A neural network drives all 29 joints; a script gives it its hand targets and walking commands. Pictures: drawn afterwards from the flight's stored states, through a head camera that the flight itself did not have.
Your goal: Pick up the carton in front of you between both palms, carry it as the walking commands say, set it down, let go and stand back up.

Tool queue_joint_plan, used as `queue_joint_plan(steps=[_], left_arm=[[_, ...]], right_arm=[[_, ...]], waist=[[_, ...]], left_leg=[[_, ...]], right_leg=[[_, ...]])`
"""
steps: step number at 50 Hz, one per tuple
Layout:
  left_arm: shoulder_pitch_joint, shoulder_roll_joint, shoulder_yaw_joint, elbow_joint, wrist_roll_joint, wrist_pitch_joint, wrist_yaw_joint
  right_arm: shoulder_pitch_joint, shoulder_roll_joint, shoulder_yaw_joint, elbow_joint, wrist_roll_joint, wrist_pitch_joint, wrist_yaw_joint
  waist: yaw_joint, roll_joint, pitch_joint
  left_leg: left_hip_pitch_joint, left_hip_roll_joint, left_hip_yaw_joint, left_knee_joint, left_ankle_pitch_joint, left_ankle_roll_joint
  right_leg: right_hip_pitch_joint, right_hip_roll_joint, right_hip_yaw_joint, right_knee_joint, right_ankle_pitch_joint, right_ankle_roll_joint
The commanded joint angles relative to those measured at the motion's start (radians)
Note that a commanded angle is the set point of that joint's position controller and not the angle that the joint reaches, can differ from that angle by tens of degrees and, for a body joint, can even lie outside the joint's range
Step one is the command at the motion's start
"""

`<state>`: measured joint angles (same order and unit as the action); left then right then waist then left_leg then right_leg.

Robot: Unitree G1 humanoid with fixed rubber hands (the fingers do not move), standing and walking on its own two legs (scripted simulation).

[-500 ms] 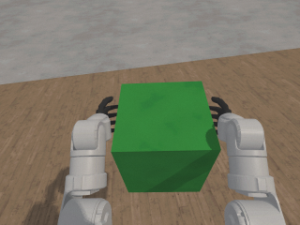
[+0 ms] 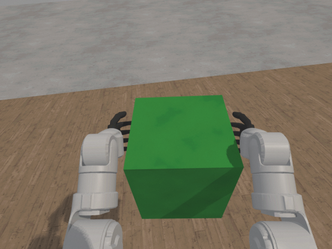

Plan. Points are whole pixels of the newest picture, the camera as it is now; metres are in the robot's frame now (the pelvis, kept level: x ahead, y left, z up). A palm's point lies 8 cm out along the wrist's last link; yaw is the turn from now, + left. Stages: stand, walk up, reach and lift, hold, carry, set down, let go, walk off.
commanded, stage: carry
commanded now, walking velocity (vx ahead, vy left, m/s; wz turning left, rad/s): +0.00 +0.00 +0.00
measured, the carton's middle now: (179, 160) +0.35 +0.00 +0.05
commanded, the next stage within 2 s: none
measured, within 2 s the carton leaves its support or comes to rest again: neither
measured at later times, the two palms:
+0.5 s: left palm (111, 144) +0.33 +0.15 +0.14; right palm (252, 146) +0.32 -0.15 +0.13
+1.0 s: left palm (112, 144) +0.33 +0.15 +0.14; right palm (253, 146) +0.32 -0.15 +0.13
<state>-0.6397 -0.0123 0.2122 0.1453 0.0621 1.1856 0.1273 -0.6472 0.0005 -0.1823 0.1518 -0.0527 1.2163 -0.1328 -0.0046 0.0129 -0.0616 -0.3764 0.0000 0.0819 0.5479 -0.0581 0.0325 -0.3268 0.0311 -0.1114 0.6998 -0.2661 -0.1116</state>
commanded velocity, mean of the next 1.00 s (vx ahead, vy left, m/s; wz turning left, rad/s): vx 0.08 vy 0.00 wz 0.00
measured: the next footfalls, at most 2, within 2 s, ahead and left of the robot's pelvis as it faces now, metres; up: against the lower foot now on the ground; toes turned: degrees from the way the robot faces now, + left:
right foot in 1.64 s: +0.38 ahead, -0.08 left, -0.05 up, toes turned -1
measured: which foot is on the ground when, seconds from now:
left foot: down 0.00-1.00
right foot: down 0.00-1.00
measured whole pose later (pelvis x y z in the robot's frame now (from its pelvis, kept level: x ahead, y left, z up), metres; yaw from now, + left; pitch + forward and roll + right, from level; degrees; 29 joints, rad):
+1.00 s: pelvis -0.02 -0.01 +0.00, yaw +0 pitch +2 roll +0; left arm -0.67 0.00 0.20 0.25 0.06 1.20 0.12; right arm -0.64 0.00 -0.20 0.20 -0.07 1.24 -0.13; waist 0.01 0.00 -0.12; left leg -0.39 0.02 0.10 0.56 -0.13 0.05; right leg -0.33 0.03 -0.12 0.68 -0.23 -0.13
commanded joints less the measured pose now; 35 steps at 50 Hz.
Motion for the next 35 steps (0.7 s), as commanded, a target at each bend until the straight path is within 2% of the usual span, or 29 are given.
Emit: queue_joint_plan(steps=[1,6,10,18,35], left_arm=[[-0.693,-1.089,-0.624,-0.066,-0.424,-0.003,-0.245],[-0.697,-1.093,-0.596,-0.01,-0.415,-0.002,-0.255],[-0.707,-1.099,-0.573,0.028,-0.411,-0.004,-0.26],[-0.726,-1.11,-0.548,0.049,-0.416,-0.007,-0.256],[-0.735,-1.122,-0.568,-0.003,-0.432,0.007,-0.247]], right_arm=[[-0.722,1.083,0.592,-0.112,0.411,-0.037,0.239],[-0.724,1.077,0.562,-0.067,0.394,-0.035,0.243],[-0.731,1.076,0.537,-0.032,0.383,-0.035,0.244],[-0.745,1.083,0.506,-0.006,0.382,-0.035,0.241],[-0.764,1.096,0.534,-0.07,0.4,-0.022,0.233]], waist=[[0.002,-0.004,-0.419],[0.007,-0.004,-0.353],[0.01,-0.005,-0.316],[0.012,0.003,-0.333],[0.01,0.002,-0.402]], left_leg=[[0.209,0.164,-0.152,-0.048,0.324,0.078],[0.18,0.165,-0.164,-0.103,0.127,0.067],[0.164,0.164,-0.163,-0.118,0.07,0.06],[0.166,0.169,-0.157,-0.103,0.157,0.054],[0.185,0.173,-0.156,-0.074,0.28,0.061]], right_leg=[[0.118,-0.17,0.17,-0.109,0.359,-0.012],[0.069,-0.165,0.185,-0.167,0.178,-0.015],[0.039,-0.167,0.191,-0.192,0.132,-0.014],[0.051,-0.162,0.183,-0.167,0.217,-0.005],[0.086,-0.16,0.177,-0.114,0.322,-0.003]])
